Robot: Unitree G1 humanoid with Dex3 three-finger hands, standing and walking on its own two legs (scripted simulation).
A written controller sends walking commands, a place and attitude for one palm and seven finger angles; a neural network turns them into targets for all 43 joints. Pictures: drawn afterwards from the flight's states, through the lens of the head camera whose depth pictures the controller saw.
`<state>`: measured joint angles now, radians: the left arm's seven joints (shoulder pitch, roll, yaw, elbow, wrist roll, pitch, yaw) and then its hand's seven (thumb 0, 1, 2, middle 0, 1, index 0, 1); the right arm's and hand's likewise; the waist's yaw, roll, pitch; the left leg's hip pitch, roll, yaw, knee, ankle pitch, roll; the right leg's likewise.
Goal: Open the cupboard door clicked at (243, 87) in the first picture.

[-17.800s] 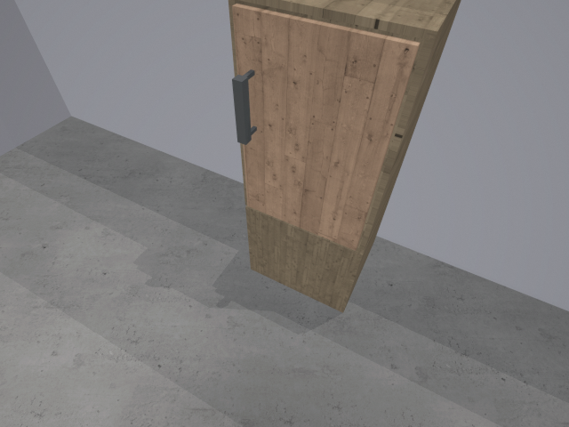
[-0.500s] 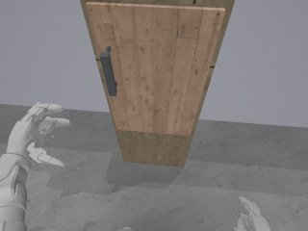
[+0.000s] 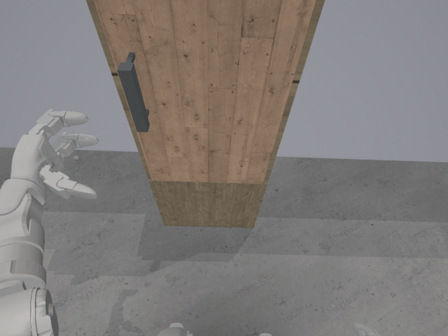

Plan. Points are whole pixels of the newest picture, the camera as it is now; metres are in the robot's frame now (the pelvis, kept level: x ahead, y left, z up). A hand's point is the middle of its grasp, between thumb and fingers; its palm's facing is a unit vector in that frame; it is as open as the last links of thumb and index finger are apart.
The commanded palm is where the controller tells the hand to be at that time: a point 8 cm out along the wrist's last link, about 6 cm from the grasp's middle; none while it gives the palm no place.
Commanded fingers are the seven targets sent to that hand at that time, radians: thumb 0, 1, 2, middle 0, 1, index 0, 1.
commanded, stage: move the hooked fingers beside the handle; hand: left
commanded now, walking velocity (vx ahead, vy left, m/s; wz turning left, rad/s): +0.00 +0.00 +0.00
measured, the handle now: (137, 94) +0.58 +0.20 +0.08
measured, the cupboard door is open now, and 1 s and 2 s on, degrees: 0 0 0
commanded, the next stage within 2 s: slide the fingers in behind the handle in 1.74 s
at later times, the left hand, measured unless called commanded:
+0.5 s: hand (96, 125) +0.47 +0.25 +0.09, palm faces -0.02 -1.00 +0.00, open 14.0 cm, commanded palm +0.45 +0.30 +0.09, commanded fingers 0.00 -0.50 0.30 -0.30 -1.20 -0.30 -1.20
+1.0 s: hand (104, 103) +0.53 +0.25 +0.10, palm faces -0.01 -1.00 -0.01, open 14.0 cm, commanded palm +0.52 +0.29 +0.08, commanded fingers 0.00 -0.50 0.30 -0.30 -1.20 -0.30 -1.20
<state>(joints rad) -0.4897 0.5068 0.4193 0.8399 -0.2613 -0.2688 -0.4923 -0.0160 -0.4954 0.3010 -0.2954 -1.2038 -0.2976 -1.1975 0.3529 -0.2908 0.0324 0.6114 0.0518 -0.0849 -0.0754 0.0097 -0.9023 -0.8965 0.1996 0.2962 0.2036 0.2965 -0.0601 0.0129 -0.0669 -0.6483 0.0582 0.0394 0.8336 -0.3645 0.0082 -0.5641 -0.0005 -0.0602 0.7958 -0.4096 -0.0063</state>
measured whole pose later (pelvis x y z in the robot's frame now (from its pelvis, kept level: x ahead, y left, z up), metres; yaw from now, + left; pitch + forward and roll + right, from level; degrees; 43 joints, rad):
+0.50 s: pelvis +0.00 +0.01 -0.01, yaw -1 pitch +16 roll -3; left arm -0.77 0.60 0.44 1.10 -0.17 -0.32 -0.44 -0.02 -0.50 0.30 -0.30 -1.20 -0.30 -1.20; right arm 0.38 -0.28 0.03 0.62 0.03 0.01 -0.05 0.01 -0.90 -0.90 0.20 0.30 0.20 0.30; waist -0.13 0.01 -0.09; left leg -0.79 0.07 0.05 0.91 -0.40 0.02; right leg -0.70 0.01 -0.05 0.85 -0.42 0.00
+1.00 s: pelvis +0.00 +0.01 -0.02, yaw -2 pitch +20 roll -4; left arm -1.04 0.77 0.46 1.31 -0.08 -0.29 -0.42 -0.02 -0.50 0.30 -0.30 -1.20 -0.30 -1.20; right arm 0.43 -0.30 0.05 0.61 0.02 0.06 -0.05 0.00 -0.90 -0.90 0.20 0.30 0.20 0.30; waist -0.21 0.01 -0.08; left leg -0.92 0.09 0.03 0.97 -0.41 0.02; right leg -0.81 0.03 -0.06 0.88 -0.42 0.00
